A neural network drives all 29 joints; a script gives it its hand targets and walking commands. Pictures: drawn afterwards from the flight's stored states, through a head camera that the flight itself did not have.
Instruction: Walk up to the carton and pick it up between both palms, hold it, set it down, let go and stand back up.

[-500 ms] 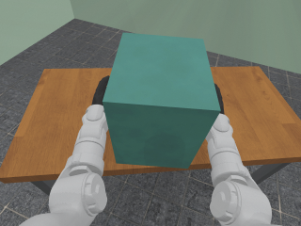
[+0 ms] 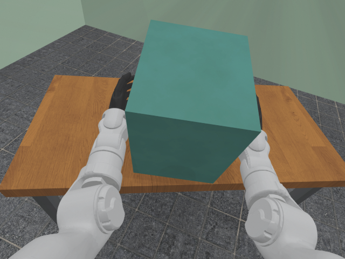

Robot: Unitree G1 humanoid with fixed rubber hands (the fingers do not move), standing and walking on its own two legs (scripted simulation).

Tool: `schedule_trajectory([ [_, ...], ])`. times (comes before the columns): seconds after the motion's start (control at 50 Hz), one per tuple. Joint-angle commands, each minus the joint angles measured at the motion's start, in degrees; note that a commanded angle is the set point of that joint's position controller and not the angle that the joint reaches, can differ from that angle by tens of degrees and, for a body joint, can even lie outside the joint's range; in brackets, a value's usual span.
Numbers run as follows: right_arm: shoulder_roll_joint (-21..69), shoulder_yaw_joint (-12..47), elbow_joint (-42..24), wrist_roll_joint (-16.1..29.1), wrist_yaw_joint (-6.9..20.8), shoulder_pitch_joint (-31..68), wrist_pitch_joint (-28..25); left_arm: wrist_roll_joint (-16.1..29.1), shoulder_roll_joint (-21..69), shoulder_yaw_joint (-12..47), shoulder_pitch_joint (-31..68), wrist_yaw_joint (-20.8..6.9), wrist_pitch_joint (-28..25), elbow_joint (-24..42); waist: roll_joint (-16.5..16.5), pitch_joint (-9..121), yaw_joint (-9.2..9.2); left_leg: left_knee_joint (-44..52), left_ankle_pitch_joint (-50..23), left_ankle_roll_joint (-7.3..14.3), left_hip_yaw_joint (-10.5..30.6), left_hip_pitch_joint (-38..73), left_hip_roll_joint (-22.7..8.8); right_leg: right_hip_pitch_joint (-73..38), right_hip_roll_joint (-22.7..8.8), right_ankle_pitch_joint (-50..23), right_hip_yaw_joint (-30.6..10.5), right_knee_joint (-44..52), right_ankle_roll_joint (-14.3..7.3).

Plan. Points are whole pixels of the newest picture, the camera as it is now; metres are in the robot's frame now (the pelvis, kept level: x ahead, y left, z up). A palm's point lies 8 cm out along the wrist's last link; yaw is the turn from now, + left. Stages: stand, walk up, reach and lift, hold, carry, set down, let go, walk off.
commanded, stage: reach and lift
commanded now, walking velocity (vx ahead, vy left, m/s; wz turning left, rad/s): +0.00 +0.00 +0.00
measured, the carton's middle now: (185, 110) +0.45 +0.02 +0.12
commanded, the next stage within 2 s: none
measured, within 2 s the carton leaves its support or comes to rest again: neither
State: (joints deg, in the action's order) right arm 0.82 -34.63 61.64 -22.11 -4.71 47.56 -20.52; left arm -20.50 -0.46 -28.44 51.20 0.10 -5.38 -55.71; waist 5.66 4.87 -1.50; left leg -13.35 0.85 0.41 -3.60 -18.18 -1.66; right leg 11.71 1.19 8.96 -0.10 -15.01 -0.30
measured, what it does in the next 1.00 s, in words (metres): stands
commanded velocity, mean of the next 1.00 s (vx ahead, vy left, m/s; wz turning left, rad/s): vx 0.00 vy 0.00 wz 0.00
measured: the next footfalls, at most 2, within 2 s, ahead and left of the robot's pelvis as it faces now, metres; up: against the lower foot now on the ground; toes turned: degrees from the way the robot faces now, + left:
none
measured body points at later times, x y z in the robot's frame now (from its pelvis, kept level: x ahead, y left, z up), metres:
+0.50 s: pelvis +0.01 +0.01 +0.00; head -0.01 +0.05 +0.45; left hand +0.43 +0.18 +0.16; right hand +0.43 -0.14 +0.16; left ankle +0.06 +0.11 -0.75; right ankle -0.02 -0.11 -0.75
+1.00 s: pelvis -0.01 +0.00 +0.00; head -0.06 +0.04 +0.44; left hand +0.40 +0.19 +0.20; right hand +0.41 -0.13 +0.22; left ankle +0.06 +0.11 -0.75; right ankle -0.02 -0.12 -0.75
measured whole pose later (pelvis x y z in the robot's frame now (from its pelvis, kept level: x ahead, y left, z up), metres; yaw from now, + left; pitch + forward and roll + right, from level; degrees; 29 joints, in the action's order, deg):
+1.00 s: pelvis -0.01 +0.00 +0.00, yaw +2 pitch -4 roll -1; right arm -4.4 -10.0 53.4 7.8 -8.5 53.3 10.1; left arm -11.9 -4.1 -19.1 48.8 2.0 30.8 -33.0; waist 4.0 3.2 3.1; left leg -18.1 4.0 0.8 -1.7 -10.1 -0.7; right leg 1.6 0.3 11.6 2.0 -17.3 0.2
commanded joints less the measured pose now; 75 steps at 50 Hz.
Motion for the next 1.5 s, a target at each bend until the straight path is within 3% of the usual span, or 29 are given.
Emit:
schedule_trajectory([
  [0.0, 25.0, 16.2, -6.1, -2.9, 7.2, 43.7, -4.0, -0.5, 28.8, 16.3, 42.1, -4.3, -1.3, 7.4, -6.4, 32.9, -1.27, -0.9, -1.8, -1.1, -7.1, 21.7, 0.1, -4.7, -1.7, -6.7, 6.1, 1.7, 0.7],
  [0.1, 23.0, 18.1, -7.7, 0.8, 7.7, 44.2, -1.6, 1.6, 31.4, 20.5, 40.4, -3.4, 2.7, 10.6, -8.4, 36.3, -0.65, -3.9, -10.7, -2.5, -6.0, 30.9, -0.6, 0.4, -0.2, -6.8, 7.0, 2.8, -0.1],
  [0.18, 22.5, 21.4, -9.1, 4.7, 7.7, 43.2, 0.4, 5.0, 33.9, 26.7, 39.6, -2.9, 5.6, 15.4, -9.5, 39.4, 1.75, -6.8, -17.1, -3.9, -4.4, 36.0, -1.1, 1.6, 0.8, -9.1, 7.3, 3.2, -0.6],
  [0.22, 22.4, 24.0, -11.4, 7.0, 7.8, 44.5, 1.1, 6.7, 35.4, 29.5, 39.9, -2.4, 6.5, 18.0, -9.9, 42.2, 1.97, -8.0, -20.7, -4.2, -3.5, 38.2, -1.2, 2.2, 1.3, -10.8, 7.3, 3.0, -0.7],
  [0.26, 22.5, 26.1, -12.9, 9.2, 7.8, 45.4, 2.0, 8.5, 36.9, 32.7, 40.7, -2.0, 7.6, 20.6, -10.5, 43.1, 3.38, -9.0, -22.1, -4.7, -2.6, 38.9, -1.0, 2.1, 1.6, -12.0, 7.5, 2.7, -0.8],
  [0.3, 23.2, 28.4, -15.4, 11.5, 7.5, 47.2, 2.7, 10.6, 37.2, 34.3, 40.8, -1.6, 8.2, 22.2, -9.6, 44.2, 2.96, -9.6, -22.8, -4.5, -1.6, 39.0, -1.1, 1.8, 1.6, -12.9, 6.9, 2.7, -0.9],
  [0.34, 23.8, 30.2, -16.1, 13.5, 7.1, 48.0, 3.8, 12.1, 38.2, 36.6, 42.8, -1.3, 8.9, 24.7, -10.1, 44.0, 3.95, -10.2, -23.9, -4.6, -0.7, 38.9, -1.0, 1.0, 1.7, -15.0, 6.6, 1.9, -0.8],
  [0.48, 25.2, 36.2, -16.4, 21.0, 5.4, 47.4, 11.6, 10.6, 34.3, 31.6, 39.8, -3.5, 16.4, 25.8, -6.4, 32.6, 2.53, -7.5, -17.1, -1.4, -0.4, 33.2, 0.7, -6.7, 0.5, -18.8, 4.6, 0.5, 1.7],
  [0.54, 25.8, 38.5, -21.3, 24.1, 4.6, 50.8, 13.7, 11.0, 33.7, 30.5, 39.0, -4.8, 19.1, 26.3, -5.4, 33.2, 1.99, -7.1, -16.2, -0.7, -0.5, 31.5, 1.5, -9.7, 0.2, -20.4, 4.0, 0.0, 2.8],
  [0.58, 26.2, 39.6, -23.4, 25.5, 4.2, 51.8, 15.4, 11.2, 33.4, 30.7, 39.4, -5.1, 20.8, 27.4, -5.3, 31.7, 2.05, -6.9, -15.2, -0.6, -0.5, 30.9, 1.8, -10.2, 0.4, -19.7, 4.2, -0.3, 3.2],
  [0.64, 25.2, 38.3, -20.8, 26.2, 3.5, 49.8, 19.4, 10.3, 30.9, 28.4, 39.5, -6.3, 24.2, 27.1, -5.4, 25.3, 3.28, -5.3, -8.5, 0.0, -0.6, 30.3, 2.1, -8.5, 0.0, -13.5, 3.7, 1.1, 3.4],
  [0.68, 25.9, 38.6, -21.4, 27.2, 3.4, 51.0, 20.6, 10.6, 30.0, 28.2, 41.0, -6.7, 25.4, 28.9, -4.9, 24.0, 2.89, -4.7, -7.2, 0.6, -0.7, 29.1, 2.1, -8.4, -0.2, -12.4, 3.6, 1.0, 3.9],
  [0.78, 27.9, 41.8, -28.3, 30.8, 2.5, 54.7, 22.6, 13.9, 32.1, 32.5, 43.7, -6.6, 27.3, 33.5, -7.2, 30.6, 4.58, -7.4, -13.0, -0.4, 0.5, 32.8, 2.4, -8.8, 0.2, -17.4, 3.7, -0.1, 3.9],
  [0.86, 27.1, 40.2, -25.0, 30.6, 2.1, 53.5, 26.0, 14.0, 30.9, 33.0, 45.3, -6.6, 29.4, 33.1, -7.6, 25.1, 6.04, -5.8, -5.3, -0.7, 1.0, 31.8, 2.0, -4.7, 0.3, -7.5, 4.0, 1.5, 3.5],
  [0.88, 27.1, 40.0, -24.6, 30.9, 2.3, 54.1, 26.5, 14.1, 30.9, 32.5, 45.9, -6.4, 29.9, 33.3, -7.9, 24.5, 5.61, -5.4, -3.8, -0.4, 1.2, 31.2, 1.8, -3.9, 0.3, -5.5, 4.0, 1.5, 3.4],
  [0.96, 27.6, 40.5, -24.4, 32.8, 2.8, 55.9, 28.2, 16.0, 31.8, 34.4, 48.3, -5.3, 31.5, 35.9, -8.6, 28.4, 5.73, -6.0, -5.7, -0.6, 2.1, 32.8, 1.3, -2.8, 0.5, -6.4, 3.5, 1.2, 3.1],
  [0.98, 27.6, 40.7, -24.3, 33.3, 2.7, 55.9, 28.8, 16.5, 32.0, 35.2, 48.7, -5.1, 32.1, 36.6, -9.1, 29.1, 6.58, -6.4, -6.5, -1.0, 2.4, 33.9, 1.4, -2.5, 0.6, -6.6, 3.8, 1.1, 3.2],
  [1.08, 28.3, 43.4, -29.0, 36.9, 2.1, 59.5, 31.4, 18.2, 32.3, 35.6, 48.7, -4.6, 34.5, 37.5, -8.5, 30.9, 6.28, -7.0, -6.6, -0.6, 3.0, 32.4, 1.5, -3.1, 1.0, -7.0, 3.4, 1.2, 3.2],
  [1.24, 27.6, 43.2, -25.3, 40.6, 1.8, 58.7, 36.8, 18.2, 31.2, 35.1, 50.5, -4.1, 38.2, 38.6, -9.4, 26.5, 6.75, -5.6, -0.9, -0.5, 3.7, 30.7, 1.1, -0.9, 1.3, -1.3, 3.0, 1.7, 3.1],
  [1.32, 28.6, 46.4, -31.2, 45.1, 2.1, 61.6, 38.3, 21.2, 32.5, 38.0, 52.9, -2.6, 39.3, 45.2, -10.8, 34.1, 6.36, -7.5, -6.3, -1.1, 4.7, 33.2, 1.0, -1.1, 2.0, -4.8, 2.5, 0.7, 2.9],
  [1.38, 27.3, 46.5, -27.8, 46.1, 1.4, 59.0, 41.5, 19.4, 29.6, 35.0, 49.9, -2.7, 41.8, 41.6, -9.2, 27.2, 5.94, -6.5, -3.2, -0.7, 4.2, 30.6, 1.3, -0.3, 2.0, -3.3, 2.2, 1.6, 3.5],
  [1.48, 27.4, 46.7, -30.0, 48.2, 1.3, 61.6, 43.6, 20.6, 30.5, 35.2, 51.6, -3.0, 43.4, 42.5, -8.4, 27.6, 5.32, -5.6, 0.7, -0.4, 4.4, 27.8, 1.2, -0.5, 2.3, -1.4, 1.6, 1.5, 3.7],
])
